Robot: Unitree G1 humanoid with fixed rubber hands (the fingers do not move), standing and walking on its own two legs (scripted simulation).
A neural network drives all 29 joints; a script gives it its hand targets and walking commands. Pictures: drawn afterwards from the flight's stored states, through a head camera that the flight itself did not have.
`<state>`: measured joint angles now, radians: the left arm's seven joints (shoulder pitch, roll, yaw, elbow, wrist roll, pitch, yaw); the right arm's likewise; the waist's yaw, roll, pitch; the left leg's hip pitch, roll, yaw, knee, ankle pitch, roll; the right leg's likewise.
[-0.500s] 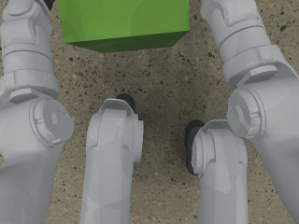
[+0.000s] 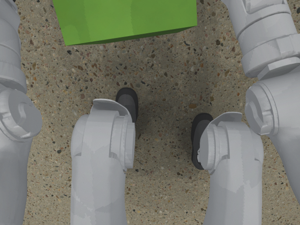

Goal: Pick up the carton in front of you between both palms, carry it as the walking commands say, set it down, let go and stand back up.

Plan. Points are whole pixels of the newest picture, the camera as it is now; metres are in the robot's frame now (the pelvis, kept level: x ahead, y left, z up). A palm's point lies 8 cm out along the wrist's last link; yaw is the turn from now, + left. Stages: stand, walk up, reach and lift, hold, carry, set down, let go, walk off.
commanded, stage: set down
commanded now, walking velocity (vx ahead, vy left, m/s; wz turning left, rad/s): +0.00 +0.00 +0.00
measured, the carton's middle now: out of the picture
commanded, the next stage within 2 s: let go in 1.04 s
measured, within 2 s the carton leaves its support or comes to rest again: neither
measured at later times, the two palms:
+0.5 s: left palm out of the picture +0.49 +0.38 -0.03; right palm out of the picture +0.60 +0.02 -0.02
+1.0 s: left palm out of the picture +0.49 +0.38 +0.12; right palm out of the picture +0.60 +0.01 +0.12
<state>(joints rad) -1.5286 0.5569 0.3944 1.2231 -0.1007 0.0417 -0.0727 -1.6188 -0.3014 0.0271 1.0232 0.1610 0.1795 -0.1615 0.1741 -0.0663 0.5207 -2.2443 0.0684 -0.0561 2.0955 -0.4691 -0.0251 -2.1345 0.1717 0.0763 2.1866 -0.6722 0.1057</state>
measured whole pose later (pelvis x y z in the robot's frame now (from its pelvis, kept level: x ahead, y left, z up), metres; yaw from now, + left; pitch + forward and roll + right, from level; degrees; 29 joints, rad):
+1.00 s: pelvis +0.03 +0.01 +0.21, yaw +4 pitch +46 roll -5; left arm -1.25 0.39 0.44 0.86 0.05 0.24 -0.10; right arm -1.29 -0.17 -0.26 0.79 -0.05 0.30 -0.14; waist 0.13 -0.07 0.02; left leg -1.79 -0.02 -0.09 1.30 -0.30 -0.02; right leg -1.66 0.08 0.07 1.35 -0.49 0.07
